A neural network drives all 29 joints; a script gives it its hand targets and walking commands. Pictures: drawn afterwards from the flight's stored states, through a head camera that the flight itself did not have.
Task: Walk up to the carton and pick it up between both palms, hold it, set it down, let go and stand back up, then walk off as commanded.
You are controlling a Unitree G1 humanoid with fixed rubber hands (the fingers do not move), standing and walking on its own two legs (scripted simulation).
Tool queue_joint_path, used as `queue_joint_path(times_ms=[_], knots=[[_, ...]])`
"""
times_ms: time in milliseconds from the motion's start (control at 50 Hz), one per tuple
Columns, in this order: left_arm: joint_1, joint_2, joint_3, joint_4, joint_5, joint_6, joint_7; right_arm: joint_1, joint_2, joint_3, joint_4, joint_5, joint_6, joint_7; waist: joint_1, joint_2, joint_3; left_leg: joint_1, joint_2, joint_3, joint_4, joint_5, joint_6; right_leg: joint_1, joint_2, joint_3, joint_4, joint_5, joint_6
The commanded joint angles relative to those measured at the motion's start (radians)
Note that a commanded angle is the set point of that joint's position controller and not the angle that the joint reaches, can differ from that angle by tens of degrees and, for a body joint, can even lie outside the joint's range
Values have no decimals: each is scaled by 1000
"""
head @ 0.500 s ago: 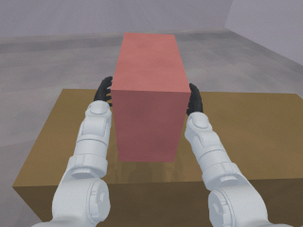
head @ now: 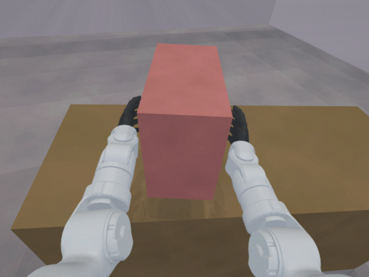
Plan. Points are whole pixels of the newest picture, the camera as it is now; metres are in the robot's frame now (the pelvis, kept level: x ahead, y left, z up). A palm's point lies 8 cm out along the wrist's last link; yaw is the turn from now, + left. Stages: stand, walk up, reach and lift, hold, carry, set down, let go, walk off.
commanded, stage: set down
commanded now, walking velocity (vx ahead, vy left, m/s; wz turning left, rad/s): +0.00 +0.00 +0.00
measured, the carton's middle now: (183, 117) +0.48 -0.04 +0.12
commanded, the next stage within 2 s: none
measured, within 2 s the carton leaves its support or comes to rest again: neither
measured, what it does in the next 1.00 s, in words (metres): stands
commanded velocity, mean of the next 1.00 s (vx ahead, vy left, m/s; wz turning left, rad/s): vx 0.00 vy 0.00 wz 0.00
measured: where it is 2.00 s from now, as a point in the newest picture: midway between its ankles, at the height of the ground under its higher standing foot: outside the picture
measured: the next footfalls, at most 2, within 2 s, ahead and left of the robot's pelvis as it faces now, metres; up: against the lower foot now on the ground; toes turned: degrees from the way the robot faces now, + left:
none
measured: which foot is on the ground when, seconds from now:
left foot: down 0.00-1.00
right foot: down 0.00-1.00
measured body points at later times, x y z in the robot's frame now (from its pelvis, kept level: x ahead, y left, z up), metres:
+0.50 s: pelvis +0.00 +0.00 +0.00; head +0.00 +0.04 +0.45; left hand +0.44 +0.10 +0.10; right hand +0.39 -0.15 +0.11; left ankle -0.02 +0.11 -0.75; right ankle +0.00 -0.15 -0.75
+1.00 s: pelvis +0.01 +0.00 +0.00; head +0.05 +0.04 +0.44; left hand +0.47 +0.09 +0.07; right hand +0.40 -0.16 +0.08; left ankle -0.02 +0.11 -0.75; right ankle +0.00 -0.15 -0.75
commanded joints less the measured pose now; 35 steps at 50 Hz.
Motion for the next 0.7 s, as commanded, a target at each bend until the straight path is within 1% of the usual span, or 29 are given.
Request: queue_joint_path(times_ms=[0,20,40,80,100,120,180,200,220,240,260,280,300,320,340,360,400,420,440,460,480,500,540,580,600,620,640,660,680], knots=[[-748,-686,-312,-110,-72,-97,-190,-950,545,307,-218,-27,-104,164,-1,111,-556,111,-36,95,-32,469,-86,250,67,-97,68,430,-16],[-724,-679,-288,-68,-78,-98,-190,-945,519,283,-202,-39,-109,165,-8,90,-549,93,-38,96,-39,464,-83,268,65,-93,70,454,-20],[-701,-681,-269,-52,-61,-106,-189,-957,535,287,-208,-43,-122,170,9,88,-574,92,-39,103,-33,466,-82,275,63,-84,82,472,-18],[-756,-678,-290,-74,-58,-127,-186,-922,549,269,-160,-60,-122,173,-15,108,-553,79,-41,102,-38,453,-86,259,62,-92,76,458,-11],[-749,-658,-247,-35,-47,-127,-191,-929,547,240,-137,-72,-120,177,4,121,-529,68,-39,103,-51,403,-75,277,55,-80,61,413,-21],[-748,-666,-242,-42,-48,-136,-189,-937,550,238,-156,-72,-134,183,9,116,-559,72,-40,104,-49,424,-78,266,65,-97,74,420,-18],[-788,-679,-268,-55,-53,-162,-182,-914,558,224,-115,-108,-147,184,-20,104,-555,113,-29,105,-31,481,-90,231,67,-97,66,427,-18],[-760,-683,-268,-23,-52,-164,-182,-931,558,234,-160,-105,-153,187,-19,113,-584,130,-28,100,-25,482,-94,240,71,-101,76,433,-19],[-766,-673,-259,-39,-38,-177,-180,-925,549,217,-134,-125,-161,188,4,131,-591,112,-26,105,-23,505,-96,218,65,-97,77,440,-16],[-753,-633,-230,-9,-22,-172,-183,-903,525,200,-93,-125,-150,189,-10,106,-501,101,-28,113,-36,480,-83,219,67,-98,59,407,-23],[-751,-651,-223,-10,-32,-171,-187,-908,538,187,-104,-120,-160,195,6,130,-537,96,-30,116,-33,487,-86,224,66,-106,69,396,-17],[-762,-656,-231,-31,-42,-179,-189,-903,546,184,-91,-124,-168,194,-1,140,-573,122,-25,120,-36,482,-87,238,61,-101,69,395,-26],[-799,-688,-282,-31,-63,-191,-182,-934,562,198,-139,-123,-182,191,-29,134,-619,128,-29,113,-15,517,-99,200,69,-104,71,423,-23],[-777,-657,-236,1,-45,-195,-182,-918,547,188,-114,-150,-172,191,2,141,-574,117,-21,116,-24,492,-88,202,60,-99,65,388,-23],[-776,-674,-255,1,-50,-208,-179,-904,556,157,-76,-155,-177,192,-25,159,-592,118,-28,117,-15,498,-99,201,63,-108,67,408,-24],[-763,-648,-207,21,-31,-213,-184,-925,567,169,-106,-165,-185,194,12,118,-609,80,-33,122,-28,476,-89,250,59,-97,78,447,-22],[-794,-646,-217,38,-37,-226,-187,-930,573,153,-104,-176,-186,196,-6,109,-581,52,-30,127,-36,427,-84,243,54,-93,78,428,-21],[-803,-648,-233,24,-43,-240,-189,-885,561,135,-94,-205,-183,196,-35,131,-595,54,-26,122,-29,467,-94,215,55,-105,83,432,-15],[-790,-651,-208,21,-36,-250,-189,-885,581,146,-64,-205,-191,198,-5,141,-623,82,-21,120,-18,511,-101,223,52,-104,94,458,-22],[-795,-623,-181,59,-36,-246,-194,-892,552,110,-70,-214,-188,199,-10,121,-609,71,-27,132,-28,475,-95,215,55,-102,75,417,-28],[-806,-647,-218,38,-43,-260,-187,-898,566,133,-89,-209,-207,202,-17,149,-697,107,-30,131,4,547,-107,213,63,-94,101,501,-27],[-801,-648,-217,52,-39,-265,-185,-890,563,116,-88,-229,-207,200,-19,155,-684,99,-21,124,4,561,-104,208,58,-95,103,513,-22],[-833,-630,-200,57,-47,-286,-188,-905,591,99,-82,-251,-204,197,-10,123,-694,24,-29,139,-17,479,-90,249,48,-89,96,508,-17],[-758,-606,-155,141,-30,-284,-194,-886,579,98,-97,-242,-206,203,8,107,-630,-21,-34,148,-34,430,-79,296,44,-81,99,513,-20],[-775,-595,-149,124,-15,-299,-195,-897,607,122,-109,-252,-212,210,33,102,-681,-35,-31,155,-38,416,-78,311,37,-66,125,556,-15],[-789,-595,-164,111,-28,-307,-194,-859,598,109,-77,-268,-201,208,-4,90,-653,-36,-29,140,-40,431,-79,297,41,-81,123,554,-9],[-762,-584,-145,113,-10,-306,-201,-849,603,100,-61,-266,-195,207,3,107,-643,-2,-25,143,-33,493,-84,295,45,-74,134,604,-7],[-747,-592,-149,119,-12,-303,-200,-848,591,99,-74,-268,-201,209,7,108,-642,8,-19,140,-32,506,-84,296,47,-83,128,580,-12],[-785,-594,-165,116,-30,-314,-203,-840,596,74,-61,-272,-209,206,-11,119,-652,16,-21,143,-23,522,-91,252,53,-93,125,560,-12]])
